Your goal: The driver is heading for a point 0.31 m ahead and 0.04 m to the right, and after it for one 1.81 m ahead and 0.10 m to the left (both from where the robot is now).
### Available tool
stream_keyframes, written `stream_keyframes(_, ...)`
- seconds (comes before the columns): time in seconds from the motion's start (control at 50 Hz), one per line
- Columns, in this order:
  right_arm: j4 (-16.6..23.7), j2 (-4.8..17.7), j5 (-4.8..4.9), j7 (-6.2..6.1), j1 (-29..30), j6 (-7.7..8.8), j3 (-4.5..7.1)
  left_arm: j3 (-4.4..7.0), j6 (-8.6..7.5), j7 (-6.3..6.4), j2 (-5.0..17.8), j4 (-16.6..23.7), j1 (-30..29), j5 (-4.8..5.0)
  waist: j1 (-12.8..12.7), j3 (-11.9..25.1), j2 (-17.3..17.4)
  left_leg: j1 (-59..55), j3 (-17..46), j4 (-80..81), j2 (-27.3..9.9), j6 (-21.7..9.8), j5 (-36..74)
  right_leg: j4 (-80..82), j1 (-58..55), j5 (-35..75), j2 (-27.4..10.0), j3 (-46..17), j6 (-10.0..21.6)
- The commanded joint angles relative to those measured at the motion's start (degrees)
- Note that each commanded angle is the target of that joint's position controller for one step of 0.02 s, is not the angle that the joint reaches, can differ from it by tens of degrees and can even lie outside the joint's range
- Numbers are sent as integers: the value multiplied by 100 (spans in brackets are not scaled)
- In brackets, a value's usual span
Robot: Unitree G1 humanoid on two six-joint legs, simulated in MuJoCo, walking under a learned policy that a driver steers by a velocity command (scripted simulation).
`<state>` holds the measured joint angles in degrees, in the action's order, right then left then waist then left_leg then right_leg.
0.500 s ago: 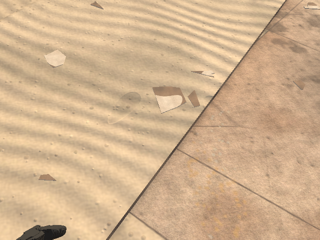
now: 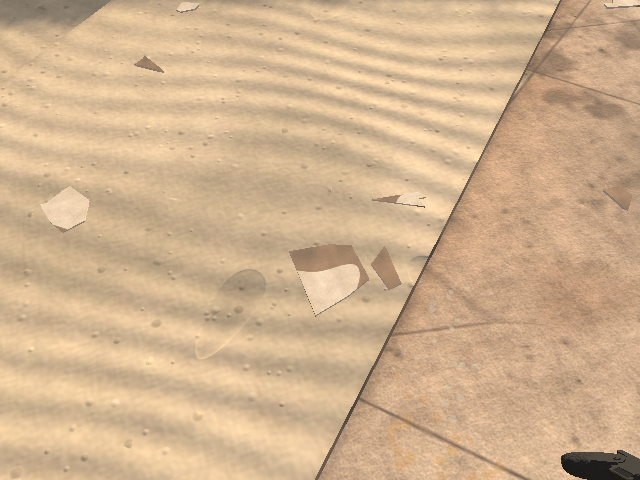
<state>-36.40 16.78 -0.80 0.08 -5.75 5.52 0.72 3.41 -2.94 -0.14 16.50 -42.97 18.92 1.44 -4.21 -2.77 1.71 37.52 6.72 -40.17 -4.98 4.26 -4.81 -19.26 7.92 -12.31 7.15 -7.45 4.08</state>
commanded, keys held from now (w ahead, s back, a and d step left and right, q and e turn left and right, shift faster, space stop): w+e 0.20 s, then w+q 0.80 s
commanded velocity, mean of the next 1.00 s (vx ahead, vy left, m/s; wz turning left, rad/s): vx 0.50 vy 0.00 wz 0.10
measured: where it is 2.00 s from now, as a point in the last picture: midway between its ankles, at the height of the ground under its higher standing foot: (329, 229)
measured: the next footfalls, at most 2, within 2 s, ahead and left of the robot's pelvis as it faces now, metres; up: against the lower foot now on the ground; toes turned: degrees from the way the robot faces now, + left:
left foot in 0.06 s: +0.25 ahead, +0.17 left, +0.04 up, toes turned -7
right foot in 0.42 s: +0.25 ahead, -0.13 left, +0.00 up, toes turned -8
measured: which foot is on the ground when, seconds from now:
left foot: up 0.00-0.04, down 0.06-0.40, up 0.42-0.82, down 0.84-1.00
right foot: down 0.00-0.12, up 0.14-0.40, down 0.42-0.84, up 0.86-1.00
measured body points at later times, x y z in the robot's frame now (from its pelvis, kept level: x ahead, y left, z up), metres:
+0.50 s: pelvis +0.23 -0.02 -0.02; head +0.23 -0.05 +0.43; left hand +0.38 +0.22 -0.11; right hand +0.27 -0.30 -0.15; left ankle +0.22 +0.16 -0.64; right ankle +0.21 -0.13 -0.74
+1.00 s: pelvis +0.49 +0.03 +0.02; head +0.52 +0.04 +0.47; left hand +0.59 +0.32 -0.08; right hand +0.67 -0.21 -0.07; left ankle +0.54 +0.09 -0.70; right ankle +0.46 -0.14 -0.62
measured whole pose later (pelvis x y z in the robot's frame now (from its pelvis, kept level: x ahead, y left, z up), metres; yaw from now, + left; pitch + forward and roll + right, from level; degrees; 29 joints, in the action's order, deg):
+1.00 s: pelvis +0.49 +0.03 +0.02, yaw +9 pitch +1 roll +0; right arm -37.0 15.1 0.1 1.3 -14.6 3.2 3.2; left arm 2.6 -6.6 -0.1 16.4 -44.1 10.8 0.4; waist -0.2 -1.6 -1.2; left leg 21.6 -1.3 -31.3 6.3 -6.6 -10.8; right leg -67.0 27.3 -16.7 -3.7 -3.9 0.7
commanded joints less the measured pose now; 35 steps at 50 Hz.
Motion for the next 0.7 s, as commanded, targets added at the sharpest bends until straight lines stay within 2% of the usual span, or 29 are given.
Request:
stream_keyframes(0.02,509,510,103,25,320,98,145,254,-15,35,1008,349,13,86,87,277,-650,-1282,-302,607,392,-22,247,461,755,265,-1364,-1256,783)
stream_keyframes(0.06,494,709,120,28,144,153,257,247,12,34,995,342,15,70,275,347,-754,-1719,-294,957,448,-179,102,122,497,189,-1463,-1514,597)
stream_keyframes(0.08,456,869,6,20,172,175,345,180,54,31,717,305,443,142,138,625,-341,-2617,-243,1094,467,-413,-103,-158,862,308,-1192,-1375,386)
stream_keyframes(0.1,403,847,-3,20,-108,160,438,96,73,37,621,336,452,196,426,1012,141,-3799,284,1063,95,-753,-425,-964,1598,669,-972,-990,31)
stream_keyframes(0.12,242,948,15,-14,-985,88,548,60,62,43,612,495,211,162,942,1768,648,-5084,1273,1262,-565,-1148,-1523,-2331,2364,633,-674,-561,-310)
stream_keyframes(0.14,62,1098,41,-60,-1849,0,615,-5,41,18,531,745,-101,65,1327,2444,1362,-5835,2483,1773,-1433,-1505,-2406,-3622,2917,-1090,-535,-269,-393)
stream_keyframes(0.16,43,1032,7,-123,-1742,-19,585,23,39,-20,568,817,-210,33,1171,2133,1102,-5396,2850,2052,-1786,-1632,-2417,-4479,3142,-1756,-748,-236,-371)
stream_keyframes(0.18,85,924,-50,-177,-1448,-22,567,65,55,-45,700,846,-489,42,1117,1376,589,-4664,2392,2154,-1671,-1641,-1965,-4697,3276,-1515,-959,-128,-337)
stream_keyframes(0.2,43,741,-66,-188,-1160,-7,535,79,85,-69,680,832,-582,28,939,905,402,-4046,1749,2226,-1449,-1592,-1399,-4585,3159,-1320,-1164,0,-305)
stream_keyframes(0.22,-8,491,-65,-145,-957,23,471,69,111,-79,571,772,-557,1,779,677,480,-3526,1323,2315,-1183,-1572,-1099,-4391,2899,-1253,-1255,83,-290)
stream_keyframes(0.24,-50,342,-36,-84,-757,27,429,34,149,-105,408,688,-392,24,585,491,659,-3048,924,2420,-950,-1557,-1033,-4088,2558,-1309,-1256,170,-307)
stream_keyframes(0.26,-56,332,11,-36,-554,16,433,-26,179,-143,257,617,-287,33,444,349,757,-2575,566,2511,-777,-1597,-946,-3672,2150,-1322,-1182,331,-350)
stream_keyframes(0.28,-22,419,79,-5,-305,5,460,-82,182,-180,163,560,-238,3,300,281,759,-2089,247,2556,-659,-1639,-783,-3047,1598,-1201,-1143,458,-386)
stream_keyframes(0.32,9,639,204,19,13,-41,543,-104,140,-263,219,390,-158,-51,146,386,795,-1576,-106,2273,-452,-1669,-703,-1834,544,-368,-1035,577,-537)
stream_keyframes(0.34,-4,676,214,6,57,-79,558,-73,130,-281,296,260,7,-23,42,479,705,-1421,-129,2001,-431,-1681,-887,-1396,82,241,-1014,657,-600)
stream_keyframes(0.36,-27,636,205,-13,83,-122,547,-29,136,-278,340,67,370,18,-145,499,569,-1072,-129,1612,-397,-1652,-1254,-997,-542,742,-997,799,-609)
stream_keyframes(0.38,-86,492,160,-23,-17,-159,508,38,161,-255,426,-151,768,44,-305,498,305,-683,-130,1058,-260,-1562,-1715,-878,-1125,745,-906,971,-617)
stream_keyframes(0.4,-181,207,113,-11,-221,-190,426,93,149,-243,500,-306,1171,27,-504,546,-303,-373,-318,-242,76,-1358,-2379,-711,-1521,369,-986,904,-591)
stream_keyframes(0.42,-222,-185,100,10,-405,-216,333,67,39,-246,534,-263,1332,-129,-542,411,-985,549,-129,-2277,408,-1039,-3078,-872,-1744,-41,-1550,63,-487)
stream_keyframes(0.44,-275,-547,89,7,-941,-209,223,-6,-35,-244,719,-61,1121,-189,-114,393,-1666,1237,231,-4132,613,-867,-3570,-1267,-1249,1218,-2431,-1000,-236)
stream_keyframes(0.46,14,-167,376,18,-1480,-166,272,263,-49,-273,1523,-162,1083,-171,221,670,-2280,1838,235,-4387,552,-781,-2937,247,-963,-924,-3495,-3093,675)
stream_keyframes(0.48,189,269,466,-33,-824,-179,341,214,-101,-274,1242,-153,505,-57,148,39,-1474,2458,135,-4618,135,-646,-2172,831,-729,-2734,-3384,-3239,894)
stream_keyframes(0.5,180,467,394,-76,-421,-213,386,79,-137,-234,810,-174,115,-88,103,-422,-1214,2587,168,-4509,76,-570,-1570,826,-402,-2588,-3013,-2490,746)
stream_keyframes(0.52,-17,415,267,-109,-573,-283,400,-32,-159,-190,501,-194,-181,-187,246,-396,-1069,2246,76,-4656,4,-476,-1300,721,-126,-1891,-2589,-1732,566)
stream_keyframes(0.54,-41,386,249,-90,-767,-291,407,-53,-196,-130,472,-248,-297,-226,405,-401,-1335,2022,223,-4425,-58,-393,-981,690,36,-988,-2551,-1318,556)
stream_keyframes(0.58,-41,237,261,-54,-709,-302,375,-69,-250,-18,303,-424,-112,-243,370,-375,-1114,1823,208,-4188,-65,-302,-746,724,-17,385,-2352,-434,436)
stream_keyframes(0.62,47,45,226,-20,-546,-291,316,-52,-234,86,284,-555,97,-272,326,-238,-749,1976,127,-3830,-5,-297,-577,659,-436,1519,-2294,159,384)
stream_keyframes(0.66,281,-162,190,60,-85,-284,193,-39,-185,146,350,-553,70,-268,206,-230,-541,1629,-337,-2566,8,-390,-363,782,-461,2070,-2134,781,289)
stream_keyframes(0.7,489,-368,175,168,372,-272,97,-16,-155,186,477,-620,262,-209,-3,-201,-572,1106,-946,-1696,72,-526,-276,983,-488,2377,-2175,1129,300)
Keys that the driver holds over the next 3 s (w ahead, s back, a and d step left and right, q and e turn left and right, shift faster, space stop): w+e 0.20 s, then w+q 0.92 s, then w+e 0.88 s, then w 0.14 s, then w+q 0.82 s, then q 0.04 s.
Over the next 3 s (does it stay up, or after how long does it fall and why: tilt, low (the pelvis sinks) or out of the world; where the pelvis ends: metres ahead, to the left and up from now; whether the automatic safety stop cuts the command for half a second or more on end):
stays up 1.59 0.09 0.02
